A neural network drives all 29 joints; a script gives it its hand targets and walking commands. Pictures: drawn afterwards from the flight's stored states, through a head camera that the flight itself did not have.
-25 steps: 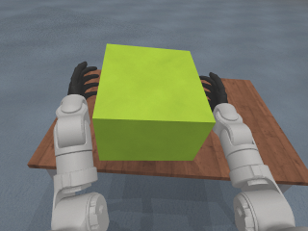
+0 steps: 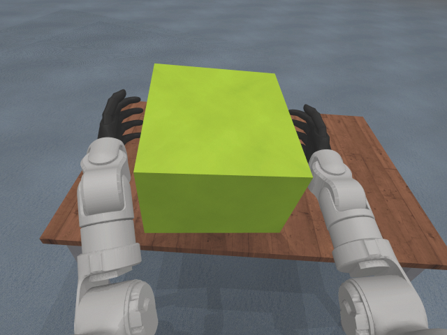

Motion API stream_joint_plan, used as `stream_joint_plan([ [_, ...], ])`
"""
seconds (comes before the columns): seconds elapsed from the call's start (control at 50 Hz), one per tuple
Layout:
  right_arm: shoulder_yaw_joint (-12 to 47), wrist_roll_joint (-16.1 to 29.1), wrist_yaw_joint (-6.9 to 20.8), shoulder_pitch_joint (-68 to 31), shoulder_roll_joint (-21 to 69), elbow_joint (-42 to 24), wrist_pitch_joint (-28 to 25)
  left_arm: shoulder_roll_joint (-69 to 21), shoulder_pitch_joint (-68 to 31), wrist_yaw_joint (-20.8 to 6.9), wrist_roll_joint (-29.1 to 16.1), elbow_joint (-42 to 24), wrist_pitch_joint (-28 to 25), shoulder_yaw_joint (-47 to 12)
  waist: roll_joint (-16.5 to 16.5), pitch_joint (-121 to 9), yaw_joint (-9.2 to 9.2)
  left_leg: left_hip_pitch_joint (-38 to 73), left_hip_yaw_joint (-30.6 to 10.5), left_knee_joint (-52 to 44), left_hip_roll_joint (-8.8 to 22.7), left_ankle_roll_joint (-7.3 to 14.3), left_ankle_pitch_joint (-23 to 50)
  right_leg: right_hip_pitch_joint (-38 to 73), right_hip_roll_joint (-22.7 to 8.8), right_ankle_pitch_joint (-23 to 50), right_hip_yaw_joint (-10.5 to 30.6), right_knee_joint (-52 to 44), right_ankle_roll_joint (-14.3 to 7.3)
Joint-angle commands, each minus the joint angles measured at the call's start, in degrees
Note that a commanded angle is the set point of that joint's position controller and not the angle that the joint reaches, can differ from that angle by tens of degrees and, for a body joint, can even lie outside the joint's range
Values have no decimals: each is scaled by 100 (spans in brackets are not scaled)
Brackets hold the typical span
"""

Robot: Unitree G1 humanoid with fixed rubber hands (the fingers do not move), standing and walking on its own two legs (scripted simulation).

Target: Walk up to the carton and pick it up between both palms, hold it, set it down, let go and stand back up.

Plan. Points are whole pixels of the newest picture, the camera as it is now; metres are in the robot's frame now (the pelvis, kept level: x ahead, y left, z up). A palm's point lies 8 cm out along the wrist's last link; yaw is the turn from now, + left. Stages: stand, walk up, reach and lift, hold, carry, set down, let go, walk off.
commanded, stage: hold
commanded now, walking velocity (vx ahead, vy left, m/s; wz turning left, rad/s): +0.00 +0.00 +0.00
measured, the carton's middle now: (215, 146) +0.41 +0.01 +0.14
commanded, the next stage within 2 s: none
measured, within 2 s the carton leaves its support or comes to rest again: neither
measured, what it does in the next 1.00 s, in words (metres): stands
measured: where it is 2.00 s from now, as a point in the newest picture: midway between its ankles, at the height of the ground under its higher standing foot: outside the picture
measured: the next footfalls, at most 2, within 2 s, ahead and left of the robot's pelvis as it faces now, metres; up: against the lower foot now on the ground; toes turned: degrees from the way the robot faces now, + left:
none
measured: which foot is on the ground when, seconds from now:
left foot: down 0.00-1.00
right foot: down 0.00-1.00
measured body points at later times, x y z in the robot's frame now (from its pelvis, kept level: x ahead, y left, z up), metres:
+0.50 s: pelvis +0.00 +0.00 +0.00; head -0.05 +0.03 +0.45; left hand +0.37 +0.18 +0.21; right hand +0.37 -0.17 +0.18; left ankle +0.00 +0.09 -0.75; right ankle +0.02 -0.11 -0.75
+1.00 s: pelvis +0.00 +0.00 +0.00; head -0.05 +0.03 +0.45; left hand +0.37 +0.18 +0.21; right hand +0.37 -0.17 +0.18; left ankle +0.00 +0.09 -0.75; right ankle +0.02 -0.11 -0.75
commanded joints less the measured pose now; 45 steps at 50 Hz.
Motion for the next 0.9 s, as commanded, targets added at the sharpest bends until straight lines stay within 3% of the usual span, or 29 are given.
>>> stream_joint_plan([
  [0.0, 1879, 366, 539, -4119, 2920, -1650, -417, -2576, -2715, -642, -716, -43, -102, -2648, 334, -1569, -29, -212, 44, -269, 24, -285, 1222, 716, 52, 787, 33, 33, 182],
  [0.08, 1850, 356, 531, -4050, 2877, -1678, -423, -2614, -2661, -635, -764, -111, -82, -2734, 372, -1609, -101, -100, 43, -236, 24, -331, 1370, 669, 82, 807, 19, 3, 173],
  [0.18, 1681, 240, 592, -4137, 2905, -1493, -409, -2614, -2777, -666, -684, 98, -64, -2547, 338, -1381, -11, -332, 61, -399, 60, -286, 915, 581, 54, 354, -3, -16, 154],
  [0.26, 1855, 401, 562, -4132, 2875, -1759, -465, -2700, -2640, -630, -789, -120, -73, -2713, 375, -1808, -79, 7, 19, -167, 52, -373, 1632, 733, 116, 893, 1, 45, 142],
  [0.3, 1840, 384, 542, -4146, 2806, -1700, -436, -2620, -2620, -658, -740, -6, -63, -2648, 309, -1643, -84, -31, 8, -179, 41, -350, 1564, 657, 97, 912, -7, 28, 178],
  [0.38, 1837, 403, 561, -3988, 2859, -1650, -429, -2641, -2716, -640, -747, -287, -74, -2794, 481, -1671, -104, -61, 21, -201, 49, -374, 1504, 660, 86, 790, 3, 36, 126],
  [0.52, 1869, 395, 551, -4073, 2845, -1715, -407, -2571, -2594, -630, -675, -90, -31, -2621, 336, -1398, -11, -174, 38, -280, 44, -312, 1338, 660, 76, 772, 13, 19, 173],
  [0.6, 1968, 457, 507, -3993, 2909, -1828, -405, -2568, -2497, -664, -723, -178, -49, -2660, 281, -1611, -43, -90, 32, -188, 15, -306, 1595, 819, 74, 1173, 25, 79, 202],
  [0.88, 1804, 343, 597, -4104, 2852, -1709, -422, -2644, -2723, -610, -754, -163, -64, -2737, 400, -1570, -45, -72, 23, -246, 83, -358, 1373, 509, 93, 564, -15, 10, 106],
])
